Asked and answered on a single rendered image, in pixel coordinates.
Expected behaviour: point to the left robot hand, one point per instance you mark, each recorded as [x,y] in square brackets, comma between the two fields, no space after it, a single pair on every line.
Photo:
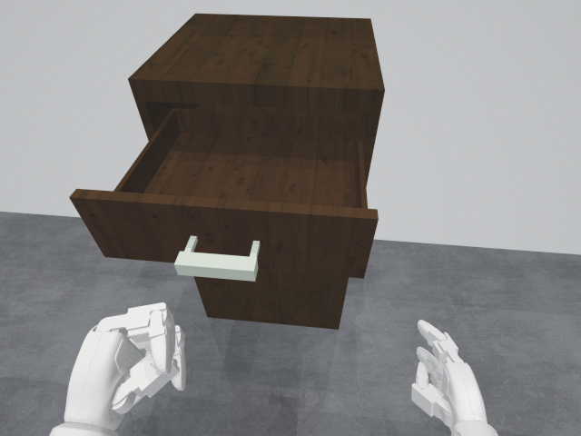
[98,393]

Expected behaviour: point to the drawer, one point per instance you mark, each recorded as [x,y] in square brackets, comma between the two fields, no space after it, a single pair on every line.
[294,182]

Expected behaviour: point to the cabinet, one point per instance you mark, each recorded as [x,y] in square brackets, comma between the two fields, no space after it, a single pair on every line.
[278,65]

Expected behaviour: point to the handle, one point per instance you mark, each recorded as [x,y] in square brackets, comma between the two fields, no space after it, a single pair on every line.
[222,266]

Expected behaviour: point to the right robot hand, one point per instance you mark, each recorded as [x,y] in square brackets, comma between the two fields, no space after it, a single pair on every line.
[452,380]

